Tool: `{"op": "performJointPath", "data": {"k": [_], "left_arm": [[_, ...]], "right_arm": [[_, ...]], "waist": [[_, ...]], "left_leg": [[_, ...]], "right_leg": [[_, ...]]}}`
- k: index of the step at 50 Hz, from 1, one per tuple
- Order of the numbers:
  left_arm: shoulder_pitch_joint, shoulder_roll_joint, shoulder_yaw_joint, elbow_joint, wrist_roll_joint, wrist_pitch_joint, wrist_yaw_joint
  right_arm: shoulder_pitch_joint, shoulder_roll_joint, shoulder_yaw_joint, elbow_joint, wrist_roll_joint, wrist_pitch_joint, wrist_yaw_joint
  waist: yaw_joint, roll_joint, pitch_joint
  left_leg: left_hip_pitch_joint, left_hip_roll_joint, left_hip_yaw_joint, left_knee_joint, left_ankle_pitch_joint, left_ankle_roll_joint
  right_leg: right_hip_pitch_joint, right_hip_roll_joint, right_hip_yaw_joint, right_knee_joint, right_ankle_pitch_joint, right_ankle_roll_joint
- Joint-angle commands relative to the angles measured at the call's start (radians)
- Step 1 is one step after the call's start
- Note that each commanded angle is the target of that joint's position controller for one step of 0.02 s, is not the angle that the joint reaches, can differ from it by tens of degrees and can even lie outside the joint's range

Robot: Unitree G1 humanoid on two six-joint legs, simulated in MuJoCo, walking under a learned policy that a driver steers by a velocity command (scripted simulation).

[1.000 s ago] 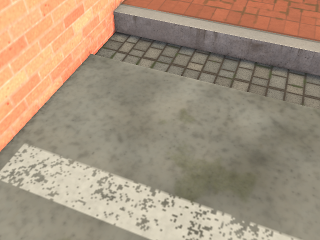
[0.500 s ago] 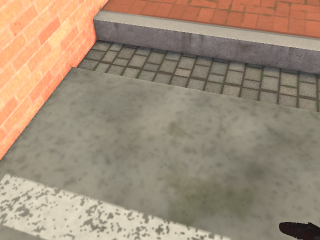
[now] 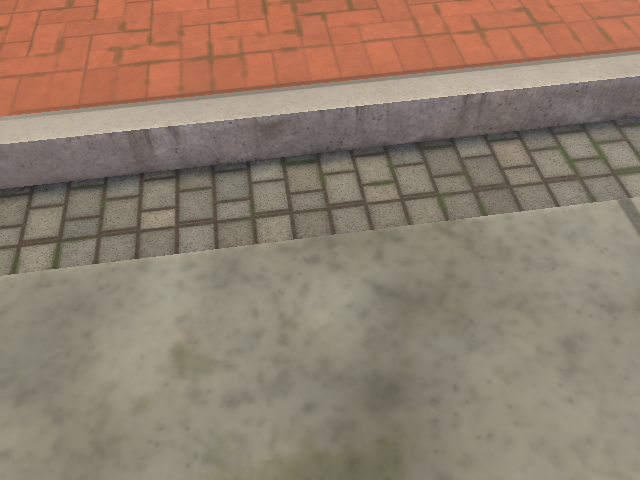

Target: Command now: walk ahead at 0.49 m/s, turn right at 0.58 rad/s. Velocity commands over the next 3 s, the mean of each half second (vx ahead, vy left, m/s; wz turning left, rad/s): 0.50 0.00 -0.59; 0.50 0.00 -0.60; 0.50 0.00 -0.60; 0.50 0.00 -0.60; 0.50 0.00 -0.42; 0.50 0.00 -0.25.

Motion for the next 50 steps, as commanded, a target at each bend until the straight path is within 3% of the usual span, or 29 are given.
{"op": "performJointPath", "data": {"k": [1, 4, 5, 6, 7, 8, 9, 10, 11, 12, 13, 14, 15, 18, 23, 26, 29, 31, 32, 33, 34, 35, 36, 37, 38, 40, 43, 47, 50], "left_arm": [[-0.060, 0.031, 0.000, -0.080, -0.003, -0.012, -0.017], [-0.117, 0.047, 0.006, -0.118, -0.003, -0.007, -0.026], [-0.107, 0.058, 0.013, -0.126, -0.001, -0.005, -0.028], [-0.058, 0.079, 0.026, -0.121, 0.003, -0.003, -0.026], [0.081, 0.116, 0.053, -0.084, 0.002, -0.002, -0.022], [0.288, 0.197, 0.094, -0.029, -0.007, 0.003, -0.008], [0.301, 0.341, 0.115, -0.035, -0.020, -0.002, 0.006], [0.316, 0.292, 0.093, -0.083, -0.010, -0.027, -0.003], [0.294, 0.212, 0.070, -0.066, 0.000, -0.045, -0.010], [0.254, 0.179, 0.060, -0.064, -0.001, -0.052, -0.008], [0.178, 0.145, 0.048, -0.076, 0.002, -0.050, -0.005], [0.128, 0.120, 0.037, -0.091, 0.012, -0.050, 0.000], [0.105, 0.116, 0.034, -0.099, 0.019, -0.050, 0.004], [0.128, 0.135, 0.039, -0.076, 0.010, -0.057, 0.020], [0.203, 0.150, 0.045, -0.028, -0.003, -0.048, 0.042], [0.248, 0.154, 0.048, 0.000, -0.011, -0.042, 0.043], [0.254, 0.147, 0.050, 0.013, -0.013, -0.031, 0.049], [0.233, 0.141, 0.051, 0.009, -0.010, -0.021, 0.050], [0.219, 0.112, 0.041, 0.000, -0.006, -0.020, 0.047], [0.209, 0.059, 0.020, -0.025, 0.009, -0.021, 0.043], [0.356, -0.005, 0.000, -0.043, -0.018, -0.029, 0.043], [0.366, 0.087, 0.012, -0.023, -0.029, -0.031, 0.046], [0.256, 0.148, 0.030, -0.029, -0.025, -0.027, 0.045], [0.191, 0.149, 0.033, -0.043, -0.013, -0.023, 0.047], [0.148, 0.136, 0.035, -0.057, -0.001, -0.024, 0.043], [0.161, 0.097, 0.033, -0.061, -0.012, -0.015, 0.032], [0.125, 0.053, 0.022, -0.080, -0.008, -0.002, 0.028], [0.055, 0.042, 0.014, -0.095, -0.007, -0.009, 0.014], [-0.051, 0.023, 0.003, -0.118, -0.006, -0.021, -0.007]], "right_arm": [[-0.100, -0.177, -0.042, -0.078, 0.015, -0.013, -0.004], [-0.064, -0.203, -0.053, -0.052, 0.031, 0.007, 0.001], [-0.062, -0.215, -0.056, -0.047, 0.037, 0.014, 0.002], [-0.072, -0.225, -0.058, -0.045, 0.042, 0.022, 0.002], [-0.082, -0.214, -0.053, -0.046, 0.045, 0.031, 0.002], [-0.058, -0.168, -0.033, -0.056, 0.026, 0.031, -0.004], [-0.002, -0.030, 0.014, -0.122, -0.026, 0.016, 0.000], [-0.060, -0.077, 0.016, -0.139, 0.006, -0.022, 0.007], [-0.160, -0.155, -0.002, -0.159, 0.047, -0.040, 0.014], [-0.174, -0.140, 0.007, -0.159, 0.039, -0.050, 0.012], [-0.177, -0.135, 0.007, -0.146, 0.009, -0.052, 0.004], [-0.166, -0.141, 0.000, -0.141, -0.005, -0.045, 0.003], [-0.160, -0.140, -0.002, -0.137, -0.007, -0.034, 0.007], [-0.185, -0.101, 0.009, -0.134, -0.018, -0.009, 0.007], [-0.375, -0.053, 0.033, -0.171, -0.008, -0.011, 0.021], [-0.440, -0.068, 0.029, -0.191, 0.005, -0.020, 0.032], [-0.430, -0.100, 0.014, -0.194, 0.007, -0.031, 0.038], [-0.346, -0.118, -0.001, -0.175, 0.008, -0.038, 0.033], [-0.245, -0.143, -0.017, -0.153, 0.001, -0.042, 0.027], [-0.090, -0.194, -0.032, -0.139, -0.014, -0.044, 0.018], [0.006, -0.262, -0.049, -0.108, -0.023, -0.030, 0.019], [-0.002, -0.180, -0.032, -0.114, 0.003, -0.025, 0.026], [-0.047, -0.118, -0.016, -0.124, 0.006, -0.018, 0.020], [-0.096, -0.102, -0.008, -0.127, -0.002, -0.011, 0.017], [-0.124, -0.082, -0.001, -0.117, -0.006, -0.007, 0.016], [-0.140, -0.065, 0.004, -0.102, -0.012, -0.014, 0.013], [-0.128, -0.094, -0.007, -0.067, -0.001, -0.025, 0.013], [-0.123, -0.132, -0.015, -0.037, -0.001, -0.017, 0.009], [-0.097, -0.155, -0.016, -0.016, 0.004, -0.005, 0.003]], "waist": [[0.028, 0.084, 0.041], [0.009, 0.083, 0.063], [0.021, 0.093, 0.054], [0.058, 0.101, 0.017], [0.137, 0.081, -0.063], [0.219, 0.022, -0.176], [0.131, -0.292, -0.214], [0.177, -0.218, -0.401], [0.198, -0.112, -0.274], [0.165, -0.067, -0.199], [0.122, -0.002, -0.147], [0.084, -0.012, -0.122], [0.065, -0.019, -0.111], [0.057, 0.012, -0.075], [0.121, -0.033, -0.015], [0.146, -0.044, -0.002], [0.130, -0.067, -0.005], [0.085, -0.098, -0.028], [0.033, -0.089, -0.092], [-0.034, -0.004, -0.238], [0.022, 0.330, -0.379], [0.011, 0.292, -0.334], [-0.014, 0.187, -0.199], [0.000, 0.113, -0.117], [0.016, 0.098, -0.055], [0.051, 0.147, -0.033], [0.056, 0.128, -0.007], [0.041, 0.103, 0.001], [0.000, 0.091, 0.029]], "left_leg": [[-0.067, 0.281, -0.084, -0.140, 0.141, 0.163], [0.028, 0.310, -0.057, -0.092, 0.155, 0.144], [0.052, 0.313, -0.042, -0.042, 0.259, 0.136], [0.059, 0.300, -0.009, 0.064, 0.449, 0.120], [0.019, 0.258, 0.045, 0.272, 0.624, 0.092], [-0.166, 0.208, 0.069, 0.567, 0.552, 0.046], [-0.626, 0.039, 0.035, 0.964, -0.261, -0.036], [-0.755, -0.021, -0.232, 1.126, -0.374, -0.026], [-0.851, 0.029, -0.255, 1.137, -0.270, 0.000], [-0.827, 0.072, -0.250, 1.058, -0.180, 0.021], [-0.753, 0.109, -0.252, 0.970, -0.118, 0.020], [-0.675, 0.128, -0.259, 0.908, -0.078, 0.017], [-0.629, 0.128, -0.256, 0.875, -0.054, 0.010], [-0.610, 0.103, -0.228, 0.744, 0.018, -0.031], [-0.540, 0.032, -0.216, 0.373, 0.306, -0.055], [-0.491, 0.008, -0.229, 0.279, 0.334, -0.042], [-0.453, 0.002, -0.252, 0.217, 0.251, -0.013], [-0.335, -0.009, -0.228, 0.184, 0.177, 0.018], [-0.174, 0.008, -0.226, 0.158, 0.184, 0.048], [0.094, 0.163, -0.367, 0.188, 0.143, 0.110], [0.445, 0.390, -0.821, 0.113, -0.071, 0.272], [0.422, 0.425, -0.963, 0.044, -0.293, 0.269], [0.297, 0.384, -0.811, 0.023, -0.288, 0.226], [0.166, 0.344, -0.672, 0.011, -0.160, 0.198], [0.063, 0.303, -0.574, -0.012, -0.041, 0.190], [-0.034, 0.254, -0.439, -0.061, 0.062, 0.176], [-0.060, 0.261, -0.328, -0.107, 0.180, 0.200], [-0.018, 0.251, -0.188, -0.118, 0.305, 0.191], [0.000, 0.238, -0.096, -0.114, 0.327, 0.167]], "right_leg": [[0.078, -0.013, -0.020, -0.131, 0.061, -0.019], [0.077, 0.007, -0.064, -0.206, -0.047, -0.057], [0.108, 0.029, -0.089, -0.223, -0.101, -0.076], [0.196, 0.072, -0.129, -0.249, -0.138, -0.099], [0.394, 0.138, -0.172, -0.307, -0.105, -0.128], [0.712, 0.142, -0.099, -0.310, -0.081, -0.173], [0.999, -0.135, 0.461, -0.427, -0.213, -0.340], [1.083, -0.238, 0.838, -0.621, -0.408, -0.433], [1.029, -0.221, 0.709, -0.636, -0.353, -0.375], [0.909, -0.183, 0.580, -0.614, -0.265, -0.339], [0.774, -0.143, 0.476, -0.602, -0.149, -0.304], [0.673, -0.109, 0.406, -0.618, -0.045, -0.291], [0.617, -0.093, 0.379, -0.640, 0.006, -0.292], [0.534, -0.061, 0.291, -0.666, 0.147, -0.301], [0.477, 0.009, 0.217, -0.659, 0.055, -0.237], [0.499, -0.012, 0.271, -0.628, -0.002, -0.223], [0.581, -0.040, 0.349, -0.551, -0.003, -0.203], [0.591, -0.029, 0.372, -0.476, 0.073, -0.181], [0.564, 0.024, 0.342, -0.363, 0.143, -0.151], [0.442, 0.082, 0.273, -0.096, 0.029, -0.114], [0.072, 0.226, 0.149, 0.241, -0.459, -0.038], [-0.064, 0.152, 0.166, 0.395, -0.489, -0.025], [-0.098, 0.114, 0.150, 0.434, -0.393, -0.017], [-0.068, 0.078, 0.112, 0.418, -0.317, -0.012], [-0.047, 0.051, 0.108, 0.373, -0.269, -0.011], [0.026, 0.013, 0.091, 0.317, -0.226, -0.015], [-0.005, -0.003, 0.068, 0.240, -0.188, -0.006], [-0.024, -0.009, 0.046, 0.055, -0.010, 0.001], [0.019, 0.007, -0.014, -0.111, 0.106, -0.013]]}}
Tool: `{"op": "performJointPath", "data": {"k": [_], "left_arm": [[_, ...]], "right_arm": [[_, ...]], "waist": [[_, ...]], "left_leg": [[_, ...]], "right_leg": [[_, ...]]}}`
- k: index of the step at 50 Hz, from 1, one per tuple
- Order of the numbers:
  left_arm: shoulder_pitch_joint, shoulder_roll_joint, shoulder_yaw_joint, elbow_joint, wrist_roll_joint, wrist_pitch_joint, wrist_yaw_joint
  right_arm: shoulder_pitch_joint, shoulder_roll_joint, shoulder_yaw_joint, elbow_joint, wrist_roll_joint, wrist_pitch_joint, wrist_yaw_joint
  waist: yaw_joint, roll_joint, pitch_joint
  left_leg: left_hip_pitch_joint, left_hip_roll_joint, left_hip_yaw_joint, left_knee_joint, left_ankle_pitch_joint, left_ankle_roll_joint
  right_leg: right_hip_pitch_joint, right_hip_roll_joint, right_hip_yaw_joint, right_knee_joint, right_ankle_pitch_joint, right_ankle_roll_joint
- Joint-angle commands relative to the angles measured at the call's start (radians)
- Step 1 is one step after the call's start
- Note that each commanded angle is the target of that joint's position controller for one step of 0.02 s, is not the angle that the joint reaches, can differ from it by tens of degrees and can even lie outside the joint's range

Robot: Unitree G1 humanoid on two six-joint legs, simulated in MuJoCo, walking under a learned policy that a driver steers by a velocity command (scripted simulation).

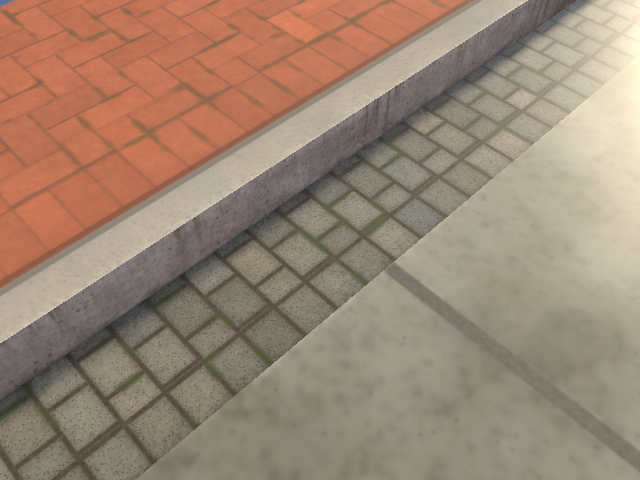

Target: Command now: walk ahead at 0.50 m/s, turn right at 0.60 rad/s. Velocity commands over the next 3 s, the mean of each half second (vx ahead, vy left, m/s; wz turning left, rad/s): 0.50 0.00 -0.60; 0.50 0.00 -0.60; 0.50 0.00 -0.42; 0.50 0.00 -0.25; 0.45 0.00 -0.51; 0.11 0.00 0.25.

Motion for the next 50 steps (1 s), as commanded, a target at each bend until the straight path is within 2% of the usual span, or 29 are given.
{"op": "performJointPath", "data": {"k": [1, 4, 6, 7, 8, 9, 10, 11, 12, 13, 14, 15, 16, 19, 24, 26, 29, 31, 32, 33, 34, 35, 36, 37, 38, 40, 42, 45, 50], "left_arm": [[-0.096, 0.013, -0.007, -0.089, 0.000, -0.020, -0.022], [-0.153, 0.023, -0.004, -0.122, -0.004, -0.019, -0.039], [-0.123, 0.055, 0.012, -0.128, 0.003, -0.013, -0.043], [-0.062, 0.082, 0.027, -0.119, 0.006, -0.008, -0.041], [0.075, 0.121, 0.051, -0.085, 0.005, -0.004, -0.036], [0.261, 0.183, 0.086, -0.035, 0.001, 0.005, -0.019], [0.268, 0.303, 0.104, -0.030, -0.012, 0.004, -0.002], [0.285, 0.262, 0.085, -0.071, -0.004, -0.017, -0.009], [0.258, 0.192, 0.063, -0.057, 0.006, -0.034, -0.015], [0.212, 0.165, 0.054, -0.053, 0.004, -0.042, -0.015], [0.142, 0.138, 0.044, -0.059, 0.005, -0.044, -0.014], [0.096, 0.112, 0.034, -0.071, 0.015, -0.047, -0.011], [0.075, 0.110, 0.030, -0.077, 0.021, -0.047, -0.007], [0.091, 0.129, 0.034, -0.054, 0.014, -0.053, 0.010], [0.163, 0.155, 0.042, -0.009, 0.005, -0.040, 0.031], [0.198, 0.160, 0.044, 0.012, 0.000, -0.037, 0.031], [0.215, 0.147, 0.042, 0.031, -0.005, -0.030, 0.035], [0.197, 0.140, 0.043, 0.031, -0.002, -0.022, 0.036], [0.191, 0.112, 0.034, 0.028, 0.001, -0.019, 0.035], [0.190, 0.052, 0.012, 0.015, 0.010, -0.021, 0.032], [0.311, -0.009, -0.009, -0.010, -0.010, -0.029, 0.032], [0.336, 0.068, -0.001, -0.002, -0.021, -0.033, 0.035], [0.243, 0.138, 0.019, 0.003, -0.019, -0.028, 0.035], [0.171, 0.148, 0.023, -0.008, -0.006, -0.021, 0.037], [0.128, 0.136, 0.025, -0.019, 0.005, -0.021, 0.034], [0.132, 0.099, 0.023, -0.022, -0.004, -0.013, 0.024], [0.124, 0.062, 0.016, -0.029, -0.007, -0.003, 0.020], [0.069, 0.044, 0.008, -0.052, 0.002, -0.001, 0.016], [-0.070, 0.020, -0.006, -0.080, 0.002, -0.019, -0.015]], "right_arm": [[-0.060, -0.169, -0.033, -0.062, 0.008, -0.008, -0.007], [-0.028, -0.199, -0.041, -0.042, 0.023, 0.010, -0.008], [-0.034, -0.231, -0.050, -0.041, 0.034, 0.023, -0.013], [-0.038, -0.247, -0.055, -0.043, 0.038, 0.030, -0.017], [-0.052, -0.248, -0.054, -0.048, 0.043, 0.038, -0.021], [-0.047, -0.215, -0.041, -0.058, 0.032, 0.037, -0.027], [0.030, -0.069, 0.006, -0.114, -0.020, 0.020, -0.015], [-0.022, -0.107, 0.012, -0.140, 0.002, -0.019, -0.002], [-0.130, -0.177, -0.007, -0.169, 0.041, -0.040, 0.008], [-0.155, -0.163, 0.001, -0.180, 0.042, -0.052, 0.008], [-0.154, -0.156, 0.000, -0.167, 0.017, -0.055, 0.001], [-0.137, -0.166, -0.007, -0.159, 0.002, -0.046, -0.001], [-0.122, -0.165, -0.009, -0.156, -0.002, -0.034, 0.001], [-0.143, -0.122, 0.002, -0.160, -0.017, -0.009, -0.001], [-0.339, -0.072, 0.025, -0.208, -0.008, -0.009, 0.008], [-0.382, -0.084, 0.021, -0.224, 0.003, -0.015, 0.015], [-0.382, -0.123, 0.003, -0.234, 0.008, -0.025, 0.022], [-0.312, -0.139, -0.011, -0.220, 0.010, -0.033, 0.020], [-0.226, -0.154, -0.024, -0.199, 0.006, -0.036, 0.015], [-0.092, -0.197, -0.039, -0.185, -0.011, -0.041, 0.007], [0.024, -0.287, -0.061, -0.162, -0.028, -0.031, 0.004], [0.037, -0.228, -0.051, -0.153, -0.002, -0.025, 0.014], [-0.011, -0.154, -0.032, -0.167, 0.004, -0.020, 0.010], [-0.058, -0.126, -0.022, -0.172, -0.002, -0.012, 0.007], [-0.091, -0.104, -0.014, -0.164, -0.007, -0.008, 0.005], [-0.113, -0.083, -0.006, -0.150, -0.012, -0.013, 0.001], [-0.103, -0.092, -0.012, -0.130, -0.003, -0.022, 0.002], [-0.087, -0.130, -0.024, -0.103, -0.002, -0.025, 0.001], [-0.064, -0.165, -0.027, -0.072, 0.004, -0.009, -0.006]], "waist": [[0.002, 0.096, 0.021], [-0.002, 0.102, 0.043], [0.038, 0.131, 0.007], [0.080, 0.147, -0.037], [0.162, 0.134, -0.108], [0.249, 0.082, -0.198], [0.152, -0.206, -0.259], [0.186, -0.170, -0.446], [0.213, -0.084, -0.320], [0.175, -0.030, -0.213], [0.127, 0.035, -0.148], [0.091, 0.020, -0.122], [0.069, 0.006, -0.110], [0.061, 0.018, -0.076], [0.134, -0.021, -0.028], [0.153, -0.031, -0.026], [0.141, -0.055, -0.031], [0.100, -0.088, -0.043], [0.057, -0.085, -0.080], [-0.003, -0.014, -0.198], [0.026, 0.277, -0.349], [0.025, 0.332, -0.337], [0.002, 0.215, -0.203], [0.008, 0.142, -0.123], [0.025, 0.124, -0.062], [0.058, 0.168, -0.033], [0.063, 0.164, -0.025], [0.058, 0.124, -0.015], [0.009, 0.107, 0.017]], "left_leg": [[-0.001, 0.262, -0.073, -0.098, 0.347, 0.135], [0.080, 0.294, -0.035, -0.064, 0.429, 0.118], [0.122, 0.299, 0.005, 0.042, 0.727, 0.098], [0.130, 0.295, 0.024, 0.149, 0.889, 0.089], [0.085, 0.272, 0.051, 0.331, 0.951, 0.067], [-0.109, 0.236, 0.058, 0.597, 0.785, 0.030], [-0.573, 0.071, 0.038, 0.970, -0.148, -0.032], [-0.719, -0.016, -0.217, 1.151, -0.356, -0.036], [-0.809, 0.043, -0.261, 1.145, -0.257, -0.018], [-0.787, 0.083, -0.251, 1.057, -0.169, -0.004], [-0.726, 0.117, -0.249, 0.968, -0.116, -0.011], [-0.656, 0.138, -0.255, 0.908, -0.080, -0.019], [-0.611, 0.141, -0.253, 0.879, -0.061, -0.031], [-0.577, 0.125, -0.220, 0.751, 0.001, -0.078], [-0.492, 0.053, -0.207, 0.383, 0.307, -0.097], [-0.456, 0.033, -0.219, 0.322, 0.337, -0.091], [-0.429, 0.026, -0.252, 0.252, 0.264, -0.064], [-0.340, 0.021, -0.237, 0.224, 0.178, -0.032], [-0.216, 0.026, -0.223, 0.192, 0.171, -0.006], [0.015, 0.154, -0.335, 0.206, 0.137, 0.053], [0.369, 0.393, -0.762, 0.129, -0.077, 0.214], [0.384, 0.458, -0.999, 0.041, -0.335, 0.244], [0.269, 0.417, -0.865, 0.018, -0.362, 0.201], [0.149, 0.374, -0.709, 0.016, -0.240, 0.166], [0.046, 0.328, -0.596, -0.003, -0.113, 0.154], [-0.056, 0.273, -0.447, -0.051, 0.015, 0.137], [-0.078, 0.269, -0.361, -0.084, 0.102, 0.153], [-0.050, 0.289, -0.271, -0.110, 0.218, 0.173], [-0.015, 0.261, -0.097, -0.114, 0.304, 0.137]], "right_leg": [[0.025, 0.002, -0.048, -0.135, 0.102, -0.013], [0.039, 0.021, -0.086, -0.217, 0.035, -0.044], [0.130, 0.075, -0.137, -0.242, -0.070, -0.083], [0.222, 0.114, -0.163, -0.249, -0.119, -0.108], [0.407, 0.157, -0.180, -0.307, -0.087, -0.143], [0.711, 0.144, -0.101, -0.341, -0.050, -0.187], [1.057, -0.127, 0.401, -0.378, -0.129, -0.338], [1.143, -0.245, 0.803, -0.554, -0.315, -0.449], [1.070, -0.214, 0.668, -0.588, -0.282, -0.383], [0.924, -0.172, 0.537, -0.590, -0.205, -0.345], [0.782, -0.130, 0.442, -0.594, -0.095, -0.313], [0.686, -0.099, 0.379, -0.611, 0.007, -0.301], [0.623, -0.084, 0.357, -0.632, 0.054, -0.301], [0.501, -0.051, 0.271, -0.655, 0.163, -0.307], [0.422, 0.023, 0.204, -0.640, 0.016, -0.232], [0.436, 0.006, 0.245, -0.619, -0.035, -0.221], [0.519, -0.025, 0.333, -0.533, -0.081, -0.202], [0.537, -0.024, 0.372, -0.464, -0.056, -0.182], [0.518, 0.014, 0.352, -0.383, -0.021, -0.156], [0.428, 0.070, 0.287, -0.145, -0.081, -0.118], [0.094, 0.214, 0.133, 0.204, -0.427, -0.037], [-0.074, 0.155, 0.131, 0.383, -0.520, -0.020], [-0.116, 0.110, 0.132, 0.444, -0.426, -0.010], [-0.094, 0.075, 0.092, 0.436, -0.352, -0.006], [-0.069, 0.048, 0.085, 0.390, -0.299, -0.006], [0.007, 0.007, 0.068, 0.325, -0.246, -0.011], [0.004, -0.004, 0.048, 0.286, -0.221, -0.007], [-0.048, -0.016, 0.047, 0.178, -0.125, 0.005], [0.009, -0.001, -0.031, -0.094, 0.087, -0.006]]}}
Over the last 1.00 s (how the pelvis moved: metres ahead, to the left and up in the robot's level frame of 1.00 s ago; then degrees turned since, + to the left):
0.53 -0.14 0.00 -35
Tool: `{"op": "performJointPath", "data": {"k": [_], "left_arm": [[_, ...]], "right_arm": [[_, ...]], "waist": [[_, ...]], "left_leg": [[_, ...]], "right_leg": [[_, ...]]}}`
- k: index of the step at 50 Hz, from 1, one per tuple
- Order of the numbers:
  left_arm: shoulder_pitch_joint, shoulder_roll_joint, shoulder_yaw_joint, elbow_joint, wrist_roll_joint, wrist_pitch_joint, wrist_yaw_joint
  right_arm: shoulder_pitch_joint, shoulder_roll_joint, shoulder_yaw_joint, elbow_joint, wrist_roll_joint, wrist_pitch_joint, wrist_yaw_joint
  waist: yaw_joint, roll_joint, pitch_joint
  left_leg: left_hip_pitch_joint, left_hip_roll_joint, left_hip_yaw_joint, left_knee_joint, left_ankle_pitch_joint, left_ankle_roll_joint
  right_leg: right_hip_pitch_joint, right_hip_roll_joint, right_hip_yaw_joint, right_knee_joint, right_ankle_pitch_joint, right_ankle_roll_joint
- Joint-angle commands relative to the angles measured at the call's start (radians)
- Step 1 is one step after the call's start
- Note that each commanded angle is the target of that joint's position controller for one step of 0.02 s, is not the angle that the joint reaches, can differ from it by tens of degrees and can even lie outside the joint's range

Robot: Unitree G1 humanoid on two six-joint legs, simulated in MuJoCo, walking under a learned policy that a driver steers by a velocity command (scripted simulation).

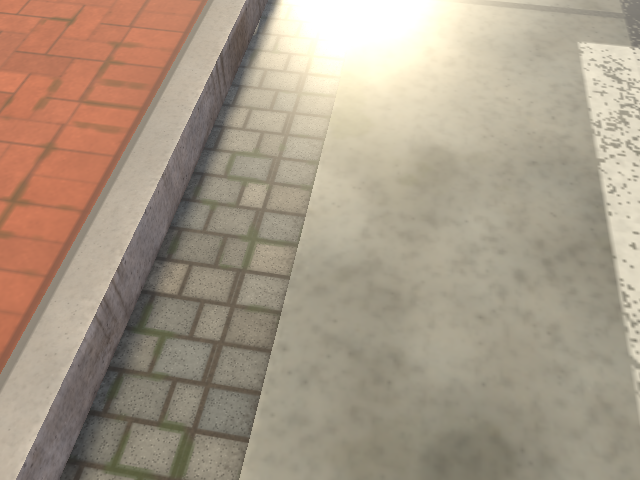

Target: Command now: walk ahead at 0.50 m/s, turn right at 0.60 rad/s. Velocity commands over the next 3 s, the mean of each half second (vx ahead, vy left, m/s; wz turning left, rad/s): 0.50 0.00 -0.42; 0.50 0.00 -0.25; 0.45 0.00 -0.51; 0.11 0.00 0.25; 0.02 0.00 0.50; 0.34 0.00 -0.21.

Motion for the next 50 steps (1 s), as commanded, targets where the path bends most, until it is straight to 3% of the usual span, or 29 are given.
{"op": "performJointPath", "data": {"k": [1, 3, 5, 7, 8, 9, 10, 11, 12, 13, 14, 15, 16, 19, 24, 27, 30, 33, 34, 35, 36, 37, 38, 39, 40, 41, 43, 46, 50], "left_arm": [[-0.108, 0.013, -0.007, -0.093, 0.000, -0.021, -0.023], [-0.154, 0.015, -0.007, -0.113, -0.005, -0.022, -0.036], [-0.160, 0.034, 0.001, -0.128, -0.003, -0.020, -0.044], [-0.070, 0.084, 0.027, -0.116, 0.005, -0.013, -0.044], [0.076, 0.126, 0.054, -0.078, 0.003, -0.009, -0.038], [0.261, 0.192, 0.089, -0.026, -0.001, 0.001, -0.019], [0.251, 0.304, 0.101, -0.025, -0.012, 0.000, -0.002], [0.276, 0.246, 0.078, -0.061, -0.005, -0.019, -0.008], [0.252, 0.173, 0.057, -0.036, 0.006, -0.033, -0.014], [0.200, 0.149, 0.048, -0.031, 0.004, -0.041, -0.014], [0.128, 0.119, 0.037, -0.035, 0.008, -0.044, -0.013], [0.083, 0.090, 0.024, -0.043, 0.020, -0.048, -0.011], [0.065, 0.084, 0.020, -0.045, 0.026, -0.052, -0.009], [0.078, 0.104, 0.022, -0.010, 0.019, -0.068, 0.001], [0.138, 0.121, 0.022, 0.046, 0.015, -0.068, 0.017], [0.197, 0.137, 0.025, 0.087, 0.008, -0.066, 0.017], [0.229, 0.143, 0.028, 0.121, 0.004, -0.054, 0.020], [0.219, 0.158, 0.034, 0.138, 0.005, -0.039, 0.026], [0.202, 0.159, 0.032, 0.137, 0.007, -0.033, 0.027], [0.207, 0.130, 0.019, 0.133, 0.015, -0.030, 0.028], [0.303, 0.045, -0.010, 0.111, 0.022, -0.040, 0.023], [0.359, 0.013, -0.023, 0.130, 0.008, -0.057, 0.020], [0.254, 0.121, 0.004, 0.122, -0.018, -0.062, 0.017], [0.164, 0.138, 0.010, 0.094, -0.025, -0.064, 0.019], [0.121, 0.126, 0.008, 0.085, -0.012, -0.063, 0.022], [0.129, 0.110, 0.012, 0.092, -0.006, -0.056, 0.022], [0.182, 0.071, 0.010, 0.119, -0.010, -0.034, 0.022], [0.153, 0.046, 0.009, 0.111, -0.005, -0.014, 0.030], [0.059, 0.028, 0.004, 0.081, 0.000, -0.029, 0.015]], "right_arm": [[-0.057, -0.170, -0.034, -0.062, 0.008, -0.008, -0.007], [-0.033, -0.190, -0.039, -0.047, 0.017, 0.004, -0.007], [-0.031, -0.214, -0.046, -0.040, 0.028, 0.017, -0.009], [-0.036, -0.246, -0.056, -0.042, 0.037, 0.031, -0.018], [-0.051, -0.245, -0.054, -0.048, 0.041, 0.039, -0.022], [-0.044, -0.212, -0.040, -0.061, 0.026, 0.037, -0.027], [0.045, -0.054, 0.011, -0.114, -0.025, 0.019, -0.012], [-0.009, -0.109, 0.013, -0.128, 0.005, -0.019, 0.001], [-0.107, -0.174, -0.007, -0.146, 0.049, -0.037, 0.010], [-0.131, -0.159, 0.001, -0.155, 0.048, -0.046, 0.009], [-0.138, -0.152, 0.000, -0.140, 0.025, -0.047, 0.002], [-0.120, -0.158, -0.005, -0.130, 0.013, -0.038, 0.002], [-0.098, -0.153, -0.006, -0.123, 0.012, -0.026, 0.004], [-0.104, -0.107, 0.004, -0.118, -0.001, 0.001, 0.003], [-0.276, -0.065, 0.020, -0.158, 0.003, -0.001, 0.010], [-0.359, -0.062, 0.023, -0.182, 0.014, -0.008, 0.023], [-0.395, -0.079, 0.018, -0.205, 0.014, -0.016, 0.040], [-0.328, -0.105, 0.007, -0.196, 0.011, -0.022, 0.046], [-0.234, -0.128, -0.007, -0.171, 0.008, -0.022, 0.040], [-0.087, -0.172, -0.027, -0.137, 0.003, -0.023, 0.031], [0.050, -0.264, -0.049, -0.126, -0.019, -0.024, 0.024], [0.114, -0.231, -0.045, -0.100, -0.005, -0.016, 0.031], [0.083, -0.157, -0.023, -0.104, 0.012, -0.013, 0.026], [0.007, -0.133, -0.015, -0.110, 0.012, -0.010, 0.019], [-0.054, -0.108, -0.006, -0.112, 0.005, -0.009, 0.018], [-0.089, -0.087, -0.001, -0.113, -0.006, -0.015, 0.018], [-0.119, -0.071, 0.000, -0.104, -0.012, -0.029, 0.019], [-0.119, -0.094, -0.010, -0.076, -0.011, -0.042, 0.018], [-0.113, -0.112, -0.013, -0.054, -0.010, -0.032, 0.004]], "waist": [[-0.001, 0.099, 0.032], [-0.010, 0.098, 0.050], [0.013, 0.112, 0.045], [0.083, 0.145, -0.031], [0.169, 0.129, -0.108], [0.254, 0.070, -0.199], [0.139, -0.222, -0.266], [0.190, -0.160, -0.451], [0.212, -0.077, -0.310], [0.175, -0.035, -0.205], [0.135, 0.016, -0.144], [0.100, 0.002, -0.118], [0.077, -0.011, -0.113], [0.066, 0.005, -0.073], [0.130, -0.006, -0.005], [0.165, -0.009, 0.026], [0.166, -0.016, 0.040], [0.121, -0.044, 0.002], [0.065, -0.043, -0.059], [-0.002, -0.022, -0.174], [-0.007, 0.152, -0.356], [-0.010, 0.323, -0.462], [-0.037, 0.208, -0.323], [-0.020, 0.147, -0.182], [0.010, 0.104, -0.100], [0.043, 0.121, -0.060], [0.078, 0.148, -0.052], [0.088, 0.120, -0.016], [0.067, 0.104, 0.008]], "left_leg": [[-0.003, 0.259, -0.074, -0.109, 0.306, 0.138], [0.046, 0.277, -0.046, -0.097, 0.335, 0.128], [0.096, 0.292, -0.013, -0.036, 0.528, 0.111], [0.125, 0.287, 0.029, 0.148, 0.877, 0.090], [0.070, 0.262, 0.059, 0.336, 0.938, 0.067], [-0.140, 0.227, 0.061, 0.608, 0.749, 0.028], [-0.598, 0.057, 0.032, 0.972, -0.217, -0.031], [-0.716, -0.005, -0.209, 1.135, -0.350, -0.031], [-0.797, 0.052, -0.232, 1.127, -0.248, -0.016], [-0.776, 0.097, -0.220, 1.046, -0.163, -0.003], [-0.715, 0.133, -0.215, 0.967, -0.110, -0.008], [-0.644, 0.155, -0.221, 0.918, -0.072, -0.014], [-0.595, 0.160, -0.219, 0.895, -0.051, -0.022], [-0.577, 0.156, -0.193, 0.786, 0.019, -0.061], [-0.577, 0.119, -0.175, 0.451, 0.332, -0.071], [-0.563, 0.093, -0.173, 0.340, 0.391, -0.055], [-0.610, 0.082, -0.187, 0.272, 0.315, -0.014], [-0.507, 0.047, -0.155, 0.239, 0.194, 0.032], [-0.367, 0.012, -0.119, 0.216, 0.194, 0.058], [-0.115, 0.053, -0.152, 0.242, 0.239, 0.097], [0.308, 0.303, -0.492, 0.268, 0.196, 0.225], [0.458, 0.425, -0.853, 0.107, -0.037, 0.296], [0.364, 0.400, -0.795, 0.053, -0.207, 0.242], [0.212, 0.375, -0.657, 0.024, -0.189, 0.201], [0.074, 0.334, -0.549, -0.009, -0.096, 0.182], [-0.017, 0.300, -0.467, -0.043, -0.020, 0.170], [-0.102, 0.264, -0.351, -0.098, 0.081, 0.167], [-0.125, 0.260, -0.222, -0.131, 0.239, 0.173], [-0.089, 0.221, -0.076, -0.147, 0.351, 0.148]], "right_leg": [[0.016, 0.000, -0.045, -0.137, 0.100, -0.011], [0.027, 0.010, -0.071, -0.201, 0.074, -0.027], [0.075, 0.042, -0.106, -0.246, -0.009, -0.059], [0.232, 0.115, -0.161, -0.263, -0.108, -0.105], [0.434, 0.158, -0.176, -0.321, -0.064, -0.141], [0.744, 0.130, -0.079, -0.344, -0.043, -0.186], [1.082, -0.154, 0.444, -0.390, -0.139, -0.340], [1.146, -0.264, 0.791, -0.561, -0.311, -0.434], [1.061, -0.228, 0.629, -0.585, -0.250, -0.368], [0.915, -0.185, 0.487, -0.582, -0.157, -0.330], [0.776, -0.146, 0.387, -0.587, -0.042, -0.297], [0.679, -0.117, 0.319, -0.608, 0.068, -0.285], [0.620, -0.105, 0.291, -0.634, 0.113, -0.286], [0.524, -0.089, 0.195, -0.690, 0.201, -0.295], [0.517, -0.033, 0.082, -0.716, 0.122, -0.232], [0.562, -0.066, 0.098, -0.711, 0.054, -0.225], [0.685, -0.121, 0.129, -0.656, 0.101, -0.212], [0.755, -0.133, 0.130, -0.560, 0.314, -0.178], [0.746, -0.098, 0.101, -0.448, 0.484, -0.158], [0.647, -0.043, 0.071, -0.252, 0.480, -0.127], [0.299, 0.076, 0.028, 0.118, 0.135, -0.061], [0.076, 0.184, 0.086, 0.337, -0.507, -0.032], [-0.027, 0.127, 0.138, 0.418, -0.476, -0.041], [-0.055, 0.076, 0.096, 0.397, -0.379, -0.045], [-0.026, 0.037, 0.072, 0.349, -0.299, -0.042], [0.021, 0.005, 0.073, 0.304, -0.242, -0.038], [0.099, -0.017, 0.063, 0.280, -0.188, -0.028], [0.038, -0.026, 0.073, 0.237, -0.095, -0.014], [0.020, -0.018, 0.034, 0.004, 0.107, -0.005]]}}
Over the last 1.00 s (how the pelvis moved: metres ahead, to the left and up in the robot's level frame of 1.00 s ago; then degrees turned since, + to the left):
0.54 -0.12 0.00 -36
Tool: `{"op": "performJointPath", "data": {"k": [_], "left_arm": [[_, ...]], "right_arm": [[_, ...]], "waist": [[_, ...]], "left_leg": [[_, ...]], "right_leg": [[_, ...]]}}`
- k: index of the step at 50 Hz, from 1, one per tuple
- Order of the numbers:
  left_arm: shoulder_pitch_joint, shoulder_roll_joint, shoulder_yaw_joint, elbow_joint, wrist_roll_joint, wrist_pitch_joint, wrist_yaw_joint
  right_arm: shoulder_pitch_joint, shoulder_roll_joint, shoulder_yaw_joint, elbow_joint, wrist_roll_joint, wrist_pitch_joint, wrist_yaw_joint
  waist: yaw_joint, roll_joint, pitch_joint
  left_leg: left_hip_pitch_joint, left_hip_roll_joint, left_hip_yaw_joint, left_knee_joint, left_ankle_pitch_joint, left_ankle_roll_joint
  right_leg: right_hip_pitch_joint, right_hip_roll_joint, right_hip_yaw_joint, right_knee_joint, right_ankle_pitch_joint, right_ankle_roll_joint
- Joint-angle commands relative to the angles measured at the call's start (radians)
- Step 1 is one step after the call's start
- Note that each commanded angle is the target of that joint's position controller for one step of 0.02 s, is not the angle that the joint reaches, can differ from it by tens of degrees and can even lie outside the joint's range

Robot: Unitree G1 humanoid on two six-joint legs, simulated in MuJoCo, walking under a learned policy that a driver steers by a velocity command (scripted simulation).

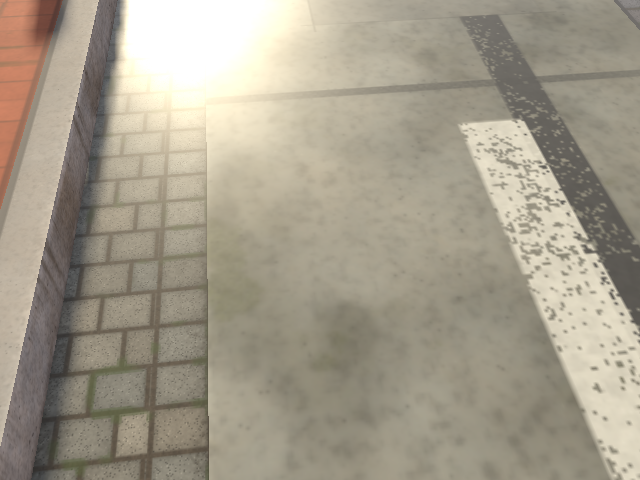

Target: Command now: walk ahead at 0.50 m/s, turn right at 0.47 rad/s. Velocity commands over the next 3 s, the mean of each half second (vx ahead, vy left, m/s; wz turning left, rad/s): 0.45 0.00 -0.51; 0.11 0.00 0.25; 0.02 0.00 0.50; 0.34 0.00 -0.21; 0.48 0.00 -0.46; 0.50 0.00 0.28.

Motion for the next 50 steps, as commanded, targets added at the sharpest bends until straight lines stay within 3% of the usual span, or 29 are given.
{"op": "performJointPath", "data": {"k": [1, 4, 7, 10, 11, 12, 13, 14, 15, 16, 17, 18, 19, 21, 23, 26, 29, 31, 34, 35, 36, 37, 38, 39, 40, 41, 44, 47, 50], "left_arm": [[-0.045, 0.031, 0.004, -0.070, 0.004, -0.018, -0.015], [-0.153, 0.004, -0.009, -0.114, 0.005, -0.022, -0.038], [-0.209, 0.011, -0.007, -0.156, 0.003, -0.020, -0.058], [-0.137, 0.063, 0.020, -0.165, 0.004, -0.011, -0.067], [-0.041, 0.098, 0.040, -0.146, 0.002, -0.008, -0.065], [0.121, 0.151, 0.072, -0.104, 0.001, -0.006, -0.054], [0.245, 0.240, 0.099, -0.077, -0.001, 0.007, -0.029], [0.174, 0.293, 0.101, -0.112, -0.009, -0.001, -0.027], [0.186, 0.204, 0.073, -0.121, -0.003, -0.014, -0.034], [0.158, 0.161, 0.060, -0.118, 0.006, -0.026, -0.035], [0.098, 0.142, 0.053, -0.117, 0.005, -0.034, -0.037], [0.030, 0.111, 0.042, -0.132, 0.008, -0.037, -0.033], [-0.008, 0.105, 0.037, -0.149, 0.020, -0.035, -0.027], [-0.026, 0.125, 0.042, -0.151, 0.017, -0.032, -0.013], [-0.026, 0.136, 0.041, -0.136, 0.022, -0.026, 0.002], [0.012, 0.108, 0.026, -0.094, 0.023, -0.013, 0.015], [0.037, 0.108, 0.016, -0.055, 0.038, -0.014, 0.013], [0.019, 0.112, 0.014, -0.035, 0.044, -0.016, 0.010], [-0.034, 0.125, 0.018, -0.023, 0.025, -0.003, 0.022], [-0.013, 0.123, 0.018, -0.025, 0.029, 0.001, 0.029], [0.035, 0.111, 0.013, -0.047, 0.054, -0.001, 0.035], [0.106, 0.057, -0.005, -0.049, 0.055, 0.001, 0.031], [0.106, 0.113, 0.002, -0.034, 0.040, 0.010, 0.021], [0.038, 0.126, 0.010, -0.044, 0.020, 0.026, 0.020], [-0.013, 0.118, 0.011, -0.048, 0.020, 0.040, 0.025], [-0.044, 0.116, 0.014, -0.056, 0.025, 0.050, 0.032], [-0.038, 0.068, 0.006, -0.056, 0.025, 0.051, 0.040], [-0.039, 0.063, 0.004, -0.046, 0.025, 0.041, 0.042], [-0.057, 0.075, 0.008, -0.048, 0.021, 0.030, 0.036]], "right_arm": [[-0.083, -0.148, -0.031, -0.066, 0.005, -0.012, -0.014], [-0.025, -0.177, -0.038, -0.039, 0.012, 0.005, -0.023], [0.004, -0.199, -0.045, -0.019, 0.024, 0.035, -0.026], [-0.027, -0.238, -0.058, -0.027, 0.034, 0.061, -0.041], [-0.041, -0.248, -0.061, -0.033, 0.033, 0.071, -0.048], [-0.064, -0.240, -0.057, -0.041, 0.036, 0.074, -0.053], [-0.033, -0.176, -0.032, -0.063, 0.007, 0.063, -0.051], [0.025, -0.072, 0.002, -0.117, 0.001, 0.030, -0.032], [-0.079, -0.157, -0.012, -0.129, 0.030, -0.013, -0.011], [-0.157, -0.175, -0.016, -0.161, 0.060, -0.035, -0.001], [-0.161, -0.158, -0.012, -0.159, 0.047, -0.043, -0.005], [-0.162, -0.174, -0.021, -0.151, 0.020, -0.038, -0.013], [-0.143, -0.180, -0.025, -0.149, 0.010, -0.025, -0.013], [-0.110, -0.160, -0.025, -0.154, -0.002, 0.000, -0.017], [-0.104, -0.123, -0.012, -0.145, 0.000, 0.019, -0.020], [-0.169, -0.084, 0.006, -0.144, 0.004, 0.020, -0.011], [-0.214, -0.106, 0.001, -0.148, 0.018, 0.014, 0.003], [-0.219, -0.131, -0.008, -0.152, 0.015, 0.012, 0.011], [-0.142, -0.178, -0.032, -0.145, 0.004, 0.011, 0.021], [-0.093, -0.221, -0.048, -0.141, 0.000, 0.010, 0.019], [-0.053, -0.281, -0.059, -0.156, -0.009, 0.011, 0.016], [-0.023, -0.270, -0.051, -0.160, -0.025, 0.022, 0.015], [-0.028, -0.210, -0.038, -0.175, -0.003, 0.031, 0.013], [-0.082, -0.191, -0.037, -0.195, 0.012, 0.043, 0.007], [-0.110, -0.178, -0.034, -0.204, 0.023, 0.058, -0.002], [-0.136, -0.173, -0.031, -0.214, 0.025, 0.073, -0.013], [-0.151, -0.185, -0.042, -0.232, 0.007, 0.101, -0.030], [-0.137, -0.208, -0.058, -0.245, 0.016, 0.110, -0.044], [-0.139, -0.214, -0.066, -0.256, 0.021, 0.123, -0.050]], "waist": [[0.013, 0.099, 0.031], [-0.033, 0.075, 0.061], [-0.038, 0.077, 0.074], [0.036, 0.134, -0.003], [0.093, 0.144, -0.057], [0.184, 0.115, -0.139], [0.209, -0.044, -0.234], [0.091, -0.242, -0.333], [0.166, -0.096, -0.360], [0.161, -0.044, -0.226], [0.104, 0.056, -0.130], [0.070, 0.058, -0.085], [0.039, 0.034, -0.065], [0.008, 0.037, -0.058], [0.007, 0.019, -0.061], [0.060, -0.026, -0.093], [0.092, -0.034, -0.089], [0.086, -0.036, -0.072], [0.025, -0.029, -0.072], [0.012, 0.028, -0.108], [0.036, 0.175, -0.188], [0.050, 0.355, -0.284], [0.034, 0.243, -0.341], [0.028, 0.164, -0.258], [0.027, 0.086, -0.189], [0.036, 0.063, -0.134], [0.055, 0.175, -0.110], [0.041, 0.188, -0.155], [0.029, 0.204, -0.151]], "left_leg": [[-0.045, 0.248, -0.053, -0.148, 0.314, 0.098], [0.043, 0.284, -0.018, -0.137, 0.351, 0.096], [0.169, 0.323, 0.010, -0.076, 0.481, 0.091], [0.224, 0.328, 0.049, 0.113, 0.920, 0.061], [0.207, 0.317, 0.057, 0.255, 1.001, 0.048], [0.104, 0.279, 0.075, 0.471, 0.927, 0.016], [-0.164, 0.218, 0.070, 0.786, 0.466, -0.024], [-0.591, -0.020, -0.071, 1.134, -0.363, -0.079], [-0.704, 0.031, -0.263, 1.174, -0.352, -0.053], [-0.740, 0.074, -0.255, 1.123, -0.267, -0.029], [-0.698, 0.118, -0.251, 1.016, -0.194, -0.028], [-0.637, 0.144, -0.246, 0.937, -0.160, -0.045], [-0.571, 0.153, -0.245, 0.917, -0.145, -0.064], [-0.514, 0.144, -0.220, 0.840, -0.137, -0.109], [-0.481, 0.125, -0.176, 0.709, -0.052, -0.139], [-0.387, 0.103, -0.147, 0.484, 0.214, -0.135], [-0.361, 0.095, -0.169, 0.372, 0.331, -0.099], [-0.381, 0.093, -0.185, 0.343, 0.261, -0.066], [-0.328, 0.054, -0.158, 0.256, 0.187, -0.014], [-0.230, 0.076, -0.199, 0.219, 0.441, 0.016], [-0.048, 0.210, -0.403, 0.238, 0.823, 0.107], [0.162, 0.400, -0.724, 0.171, 0.934, 0.299], [0.167, 0.399, -0.788, 0.134, 0.685, 0.301], [0.093, 0.359, -0.716, 0.123, 0.446, 0.265], [-0.008, 0.316, -0.656, 0.088, 0.271, 0.223], [-0.107, 0.288, -0.619, 0.055, 0.148, 0.192], [-0.216, 0.185, -0.539, 0.017, 0.045, 0.144], [-0.200, 0.180, -0.555, 0.030, 0.021, 0.147], [-0.207, 0.179, -0.605, 0.030, -0.048, 0.138]], "right_leg": [[0.028, -0.013, -0.036, -0.164, 0.158, 0.003], [0.009, -0.006, -0.089, -0.290, 0.178, -0.010], [-0.019, 0.015, -0.129, -0.358, 0.095, -0.037], [0.138, 0.100, -0.203, -0.364, -0.056, -0.092], [0.260, 0.135, -0.216, -0.374, -0.086, -0.118], [0.502, 0.166, -0.198, -0.456, -0.024, -0.160], [0.809, 0.005, 0.062, -0.463, -0.010, -0.222], [1.095, -0.216, 0.644, -0.602, -0.198, -0.431], [1.096, -0.227, 0.681, -0.690, -0.256, -0.402], [0.986, -0.192, 0.531, -0.699, -0.192, -0.357], [0.827, -0.147, 0.416, -0.708, -0.071, -0.320], [0.717, -0.114, 0.331, -0.714, 0.107, -0.300], [0.630, -0.092, 0.281, -0.721, 0.264, -0.298], [0.529, -0.065, 0.202, -0.717, 0.483, -0.297], [0.470, -0.031, 0.090, -0.712, 0.601, -0.275], [0.462, 0.027, -0.018, -0.699, 0.558, -0.208], [0.525, -0.020, -0.004, -0.688, 0.457, -0.189], [0.576, -0.060, 0.010, -0.643, 0.449, -0.182], [0.619, -0.058, 0.000, -0.469, 0.501, -0.141], [0.597, 0.004, -0.035, -0.332, 0.462, -0.095], [0.457, 0.124, -0.090, -0.073, 0.156, -0.030], [0.188, 0.251, -0.075, 0.207, -0.539, 0.036], [0.150, 0.201, 0.034, 0.300, -0.568, 0.036], [0.093, 0.168, 0.036, 0.340, -0.505, 0.041], [0.075, 0.141, 0.024, 0.304, -0.451, 0.044], [0.091, 0.117, 0.021, 0.230, -0.406, 0.046], [0.211, 0.139, -0.023, -0.026, -0.341, 0.063], [0.269, 0.148, -0.012, -0.162, -0.293, 0.078], [0.303, 0.150, 0.000, -0.255, -0.250, 0.078]]}}
Over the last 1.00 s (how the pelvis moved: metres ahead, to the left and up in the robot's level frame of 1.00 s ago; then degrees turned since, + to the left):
0.58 -0.07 0.00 -19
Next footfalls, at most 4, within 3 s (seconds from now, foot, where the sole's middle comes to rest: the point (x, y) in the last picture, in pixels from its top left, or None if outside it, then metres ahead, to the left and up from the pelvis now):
0.24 right None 0.30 -0.14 -0.78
0.70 left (320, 449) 0.56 -0.01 -0.78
1.12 right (428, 474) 0.50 -0.22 -0.78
1.54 left None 0.45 0.03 -0.78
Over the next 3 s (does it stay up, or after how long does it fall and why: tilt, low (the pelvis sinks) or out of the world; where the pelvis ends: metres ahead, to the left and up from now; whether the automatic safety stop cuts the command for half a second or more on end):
stays up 1.18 -0.15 -0.01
